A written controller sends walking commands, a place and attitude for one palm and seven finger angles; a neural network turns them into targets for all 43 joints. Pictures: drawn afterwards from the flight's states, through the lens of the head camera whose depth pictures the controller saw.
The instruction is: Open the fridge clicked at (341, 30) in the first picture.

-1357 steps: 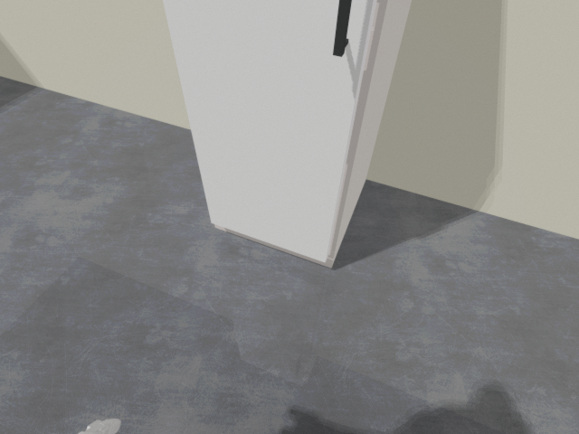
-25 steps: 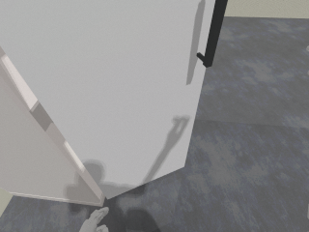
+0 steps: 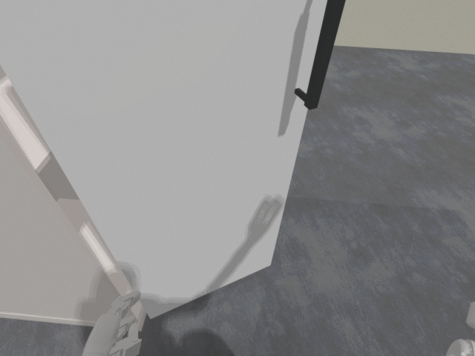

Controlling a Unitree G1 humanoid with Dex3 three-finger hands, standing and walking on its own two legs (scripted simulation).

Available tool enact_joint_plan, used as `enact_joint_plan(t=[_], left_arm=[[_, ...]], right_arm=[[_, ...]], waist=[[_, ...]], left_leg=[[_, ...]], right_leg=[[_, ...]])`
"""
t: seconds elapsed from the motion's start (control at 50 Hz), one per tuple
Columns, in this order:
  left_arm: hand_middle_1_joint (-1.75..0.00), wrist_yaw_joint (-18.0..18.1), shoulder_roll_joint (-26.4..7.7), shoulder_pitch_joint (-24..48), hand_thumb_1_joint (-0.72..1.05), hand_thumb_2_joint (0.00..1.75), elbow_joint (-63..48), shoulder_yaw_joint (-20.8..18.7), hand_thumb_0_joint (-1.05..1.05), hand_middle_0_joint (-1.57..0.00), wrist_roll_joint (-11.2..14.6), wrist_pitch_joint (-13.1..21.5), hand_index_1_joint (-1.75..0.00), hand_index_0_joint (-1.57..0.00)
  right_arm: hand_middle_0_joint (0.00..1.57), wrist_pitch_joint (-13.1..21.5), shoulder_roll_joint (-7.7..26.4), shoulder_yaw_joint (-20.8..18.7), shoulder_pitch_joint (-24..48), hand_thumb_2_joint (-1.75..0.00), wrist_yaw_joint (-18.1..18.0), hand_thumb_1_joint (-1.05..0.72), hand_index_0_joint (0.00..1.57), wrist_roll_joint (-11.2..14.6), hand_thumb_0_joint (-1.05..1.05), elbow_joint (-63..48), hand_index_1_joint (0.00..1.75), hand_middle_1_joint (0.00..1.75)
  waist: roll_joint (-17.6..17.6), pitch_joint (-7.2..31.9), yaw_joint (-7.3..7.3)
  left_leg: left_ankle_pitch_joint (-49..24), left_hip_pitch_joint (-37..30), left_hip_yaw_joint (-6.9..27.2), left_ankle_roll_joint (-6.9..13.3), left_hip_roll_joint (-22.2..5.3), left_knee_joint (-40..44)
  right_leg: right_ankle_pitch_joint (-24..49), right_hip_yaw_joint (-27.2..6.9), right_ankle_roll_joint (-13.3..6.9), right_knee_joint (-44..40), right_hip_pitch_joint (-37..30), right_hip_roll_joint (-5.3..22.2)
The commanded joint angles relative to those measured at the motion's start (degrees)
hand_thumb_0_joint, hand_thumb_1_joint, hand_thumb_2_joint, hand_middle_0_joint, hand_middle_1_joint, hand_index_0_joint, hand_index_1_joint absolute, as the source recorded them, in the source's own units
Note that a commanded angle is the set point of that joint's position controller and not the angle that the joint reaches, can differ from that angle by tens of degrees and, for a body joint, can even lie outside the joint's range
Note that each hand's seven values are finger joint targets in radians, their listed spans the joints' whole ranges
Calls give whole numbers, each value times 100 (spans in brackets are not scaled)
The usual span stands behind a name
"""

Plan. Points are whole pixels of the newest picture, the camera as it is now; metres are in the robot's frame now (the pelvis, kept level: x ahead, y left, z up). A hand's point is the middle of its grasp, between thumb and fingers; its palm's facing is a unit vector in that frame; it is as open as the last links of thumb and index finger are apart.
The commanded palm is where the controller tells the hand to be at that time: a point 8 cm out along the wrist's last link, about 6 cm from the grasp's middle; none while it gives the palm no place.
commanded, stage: loosen the grip on the handle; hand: right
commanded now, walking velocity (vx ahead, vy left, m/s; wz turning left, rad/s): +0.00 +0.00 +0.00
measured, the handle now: (317, 43) +0.57 -0.13 +0.27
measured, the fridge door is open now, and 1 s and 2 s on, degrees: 60 60 60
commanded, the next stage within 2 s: slip the hand off the handle in 0.36 s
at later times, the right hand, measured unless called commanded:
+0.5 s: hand out of the picture +0.33 -0.33 +0.27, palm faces +0.56 +0.83 -0.06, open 14.6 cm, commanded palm +0.28 -0.37 +0.26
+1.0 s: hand out of the picture +0.33 -0.39 +0.27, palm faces +0.59 +0.80 -0.07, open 14.7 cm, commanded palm +0.29 -0.43 +0.26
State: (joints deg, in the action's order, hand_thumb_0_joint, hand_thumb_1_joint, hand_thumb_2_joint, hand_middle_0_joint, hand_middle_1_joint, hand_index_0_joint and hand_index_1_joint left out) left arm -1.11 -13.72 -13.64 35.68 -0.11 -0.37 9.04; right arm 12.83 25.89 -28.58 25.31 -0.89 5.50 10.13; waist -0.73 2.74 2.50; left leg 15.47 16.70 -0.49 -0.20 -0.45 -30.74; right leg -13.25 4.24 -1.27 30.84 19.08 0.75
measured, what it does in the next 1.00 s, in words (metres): stands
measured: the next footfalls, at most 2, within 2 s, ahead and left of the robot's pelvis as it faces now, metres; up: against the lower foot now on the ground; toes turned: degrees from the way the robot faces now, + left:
none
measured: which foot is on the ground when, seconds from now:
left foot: down 0.00-1.00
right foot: down 0.00-1.00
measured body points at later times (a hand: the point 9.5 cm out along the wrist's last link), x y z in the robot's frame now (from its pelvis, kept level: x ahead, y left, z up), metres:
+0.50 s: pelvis +0.01 +0.02 -0.01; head +0.04 +0.03 +0.44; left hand +0.13 +0.30 -0.11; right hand +0.30 -0.37 +0.27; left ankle +0.01 +0.12 -0.73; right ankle +0.03 -0.10 -0.73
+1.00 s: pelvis +0.02 +0.00 -0.01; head +0.05 -0.01 +0.44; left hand +0.17 +0.24 -0.11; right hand +0.29 -0.43 +0.28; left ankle +0.01 +0.12 -0.73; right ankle +0.03 -0.10 -0.73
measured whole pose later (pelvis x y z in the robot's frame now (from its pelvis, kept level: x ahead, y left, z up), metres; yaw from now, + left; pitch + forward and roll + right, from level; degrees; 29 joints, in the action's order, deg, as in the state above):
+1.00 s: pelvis +0.02 +0.00 -0.01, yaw -2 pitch +6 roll +1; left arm 7.1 -14.0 -14.5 37.9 1.7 -0.1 3.5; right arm 20.3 36.2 -40.4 27.5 10.2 11.5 25.5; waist -0.4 3.8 1.6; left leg 19.0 21.3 -2.8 -0.4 -0.6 -34.2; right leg -17.4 1.8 -1.5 37.1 25.9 0.6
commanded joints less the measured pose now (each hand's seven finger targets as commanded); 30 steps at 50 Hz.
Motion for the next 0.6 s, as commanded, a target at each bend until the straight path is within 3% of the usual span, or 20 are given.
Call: enact_joint_plan(t=[0.0,0.04,0.08,0.12,0.14,0.16,0.18,0.22,0.28,0.32,0.36,0.42,0.44,0.46,0.48,0.54,0.58], left_arm=[[-30,297,-873,525,90,90,-629,-242,0,-20,102,11,-30,-20],[-30,471,-851,576,90,90,-478,-184,0,-20,78,5,-30,-20],[-30,548,-722,641,90,90,-422,-134,0,-20,55,79,-30,-20],[-30,573,-706,573,90,90,-365,-152,0,-20,-1,135,-30,-20],[-30,559,-695,499,90,90,-336,-150,0,-20,-38,144,-30,-20],[-30,579,-779,266,90,90,-192,-270,0,-20,-52,67,-30,-20],[-30,547,-752,414,90,90,-338,-183,0,-20,-43,29,-30,-20],[-30,542,-784,395,90,90,-339,-224,0,-20,-3,12,-30,-20],[-30,574,-852,315,90,90,-353,-238,0,-20,47,-12,-30,-20],[-30,618,-896,292,90,90,-374,-266,0,-20,74,-35,-30,-20],[-30,639,-898,218,90,90,-390,-265,0,-20,84,-41,-30,-20],[-30,667,-926,187,90,90,-461,-307,0,-20,53,-82,-30,-20],[-30,743,-1044,124,90,90,-290,-279,0,-20,38,-115,-30,-20],[-30,765,-964,13,90,90,-281,-286,0,-20,10,-154,-30,-20],[-30,768,-932,-3,90,90,-297,-300,0,-20,27,-145,-30,-20],[-30,747,-947,-79,90,90,-331,-325,0,-20,1,-190,-30,-20],[-30,745,-955,-79,90,90,-348,-326,0,-20,37,-248,-30,-20]], right_arm=[[42,555,1288,-344,1951,-20,-85,55,42,278,0,-803,137,137],[40,683,1908,-728,2540,-20,-245,55,40,265,0,-588,133,133],[37,828,1918,-412,3321,-20,-378,55,37,22,0,-566,130,130],[34,1025,2144,-388,3458,-20,-468,55,34,-282,0,-512,127,127],[33,1139,2105,-265,3542,-20,-469,55,33,-350,0,-557,125,125],[32,1152,2758,-1125,2297,-20,-473,55,32,-429,0,388,123,123],[30,1252,2341,-683,2203,-20,-326,55,30,-358,0,182,122,122],[28,1436,2332,-668,2280,-20,-45,55,28,-157,0,111,118,118],[25,1507,2305,-768,2023,-20,375,55,25,271,0,278,115,115],[25,1415,2349,-906,1793,-20,536,55,25,480,0,217,115,115],[25,1303,2168,-910,1553,-20,607,55,25,674,0,17,115,115],[25,1144,2335,-1247,1151,-20,578,55,25,762,0,-581,115,115],[25,1143,3520,-1993,2100,-20,495,55,25,689,0,-523,115,115],[25,1088,3419,-1882,2213,-20,487,55,25,586,0,-422,115,115],[25,1026,3091,-1699,2058,-20,522,55,25,598,0,-196,115,115],[25,972,3017,-1579,1655,-20,651,55,25,520,0,-274,115,115],[25,838,2830,-1277,1621,-20,750,55,25,471,0,-156,115,115]], waist=[[402,758,-157],[189,579,-136],[-354,821,-213],[-734,1126,-199],[-692,1273,-240],[-345,1203,-68],[-396,1118,-88],[-317,1068,-187],[-5,958,-203],[-98,1019,-142],[-68,1195,-68],[-211,1576,60],[-297,1656,12],[-278,1743,-28],[-234,1625,-78],[-612,1807,-15],[-772,1705,-117]], left_leg=[[217,463,-90,175,29,429],[933,504,107,138,-53,618],[1344,600,248,136,-67,629],[1356,561,306,164,-64,548],[1261,485,353,163,-98,542],[1386,306,405,170,-102,530],[1305,254,446,139,-173,521],[1352,309,505,127,-165,589],[913,222,571,78,-194,580],[456,136,497,74,-200,482],[-511,-76,330,71,-163,264],[-1691,-342,141,70,-129,-41],[-1887,-420,203,47,-156,-59],[-2008,-540,181,35,-131,-110],[-2116,-406,147,19,-116,-98],[-2419,-395,55,90,-80,-198],[-2240,-89,-1,99,-32,-183]], right_leg=[[-89,-443,154,-509,-557,229],[-952,-395,107,-551,-239,180],[-1267,-315,97,-423,-272,80],[-1241,-269,77,-269,-283,24],[-1086,-252,37,-177,-224,32],[-906,-228,34,-61,74,61],[-790,-180,22,10,219,-1],[-736,-169,25,97,191,15],[-410,-182,4,215,303,13],[-143,-170,2,224,256,-5],[375,-189,-31,173,64,-18],[1161,-177,-33,192,-186,-33],[1265,-167,-43,231,-109,18],[1372,-189,-49,191,-76,1],[1424,-164,-44,223,-142,-5],[1876,-171,-33,292,-411,-24],[1910,-203,-4,302,-516,-16]])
